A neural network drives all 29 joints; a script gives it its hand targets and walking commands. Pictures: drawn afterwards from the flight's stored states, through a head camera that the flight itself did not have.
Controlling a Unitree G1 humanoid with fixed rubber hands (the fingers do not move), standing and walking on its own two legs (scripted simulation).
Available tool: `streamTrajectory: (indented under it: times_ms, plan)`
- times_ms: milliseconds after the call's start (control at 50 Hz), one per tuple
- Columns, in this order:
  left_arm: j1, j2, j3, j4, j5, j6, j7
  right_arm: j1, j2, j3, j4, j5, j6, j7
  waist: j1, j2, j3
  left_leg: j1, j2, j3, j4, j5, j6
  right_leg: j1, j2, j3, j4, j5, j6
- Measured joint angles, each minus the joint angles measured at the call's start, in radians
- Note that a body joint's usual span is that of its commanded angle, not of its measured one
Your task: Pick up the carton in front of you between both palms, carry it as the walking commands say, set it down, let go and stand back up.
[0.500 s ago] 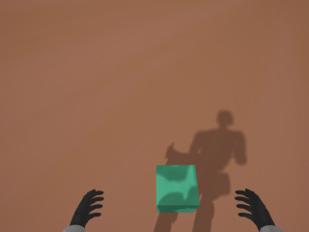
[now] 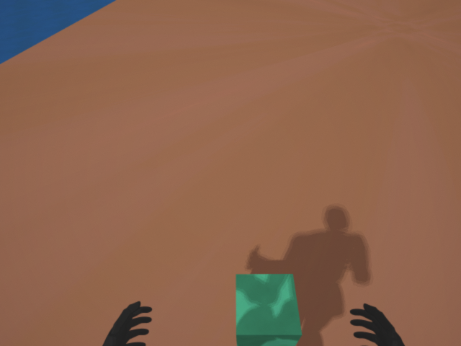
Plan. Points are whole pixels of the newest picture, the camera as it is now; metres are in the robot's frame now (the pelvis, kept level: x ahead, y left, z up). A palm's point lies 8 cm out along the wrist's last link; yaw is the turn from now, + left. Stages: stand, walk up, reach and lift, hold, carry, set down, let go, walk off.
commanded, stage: stand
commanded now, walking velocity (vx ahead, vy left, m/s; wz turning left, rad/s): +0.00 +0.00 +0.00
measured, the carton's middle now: (264, 313) +0.39 -0.07 -0.65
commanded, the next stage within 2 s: none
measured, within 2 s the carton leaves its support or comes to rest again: neither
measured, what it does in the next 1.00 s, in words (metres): stands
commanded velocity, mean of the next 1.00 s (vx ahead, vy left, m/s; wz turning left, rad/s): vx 0.00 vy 0.00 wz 0.00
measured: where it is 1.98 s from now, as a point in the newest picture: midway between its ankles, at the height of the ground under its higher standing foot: outside the picture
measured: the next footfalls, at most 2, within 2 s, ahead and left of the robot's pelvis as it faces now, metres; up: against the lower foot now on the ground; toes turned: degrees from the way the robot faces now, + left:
none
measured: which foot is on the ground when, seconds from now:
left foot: down 0.00-1.00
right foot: down 0.00-1.00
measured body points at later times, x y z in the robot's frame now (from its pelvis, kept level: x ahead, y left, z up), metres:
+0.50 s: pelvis +0.01 -0.01 +0.00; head +0.01 -0.02 +0.45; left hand +0.14 +0.28 -0.10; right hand +0.15 -0.30 -0.10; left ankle -0.03 +0.11 -0.74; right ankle +0.00 -0.13 -0.74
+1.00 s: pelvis +0.00 -0.01 +0.00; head -0.01 -0.02 +0.45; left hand +0.10 +0.29 -0.11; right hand +0.12 -0.31 -0.10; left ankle -0.03 +0.11 -0.74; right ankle +0.00 -0.13 -0.74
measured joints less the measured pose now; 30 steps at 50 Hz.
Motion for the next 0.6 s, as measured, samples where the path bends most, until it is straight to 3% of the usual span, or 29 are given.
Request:
streamTrajectory:
  times_ms: [60,140,600]
  plan:
    - [-0.02,0.036,-0.006,0.101,0.01,-0.04,0.048,-0.018,-0.032,0.005,0.082,-0.008,-0.04,-0.045,-0.001,-0.002,-0.038,-0.056,0.0,-0.004,0.036,-0.012,-0.005,-0.055,0.001,-0.008,0.038,-0.015,-0.002]
    - [-0.023,0.079,0.007,0.198,0.016,-0.073,0.072,-0.023,-0.075,-0.008,0.152,-0.017,-0.072,-0.069,-0.003,-0.002,-0.067,-0.095,0.001,-0.009,0.066,-0.027,-0.008,-0.094,0.002,-0.016,0.07,-0.033,-0.006]
    - [-0.068,0.127,-0.009,0.406,0.01,-0.127,0.08,-0.021,-0.127,0.019,0.32,-0.013,-0.122,-0.089,0.001,-0.005,-0.081,-0.057,0.01,-0.025,0.011,-0.008,-0.02,-0.054,0.003,-0.038,0.024,-0.023,-0.02]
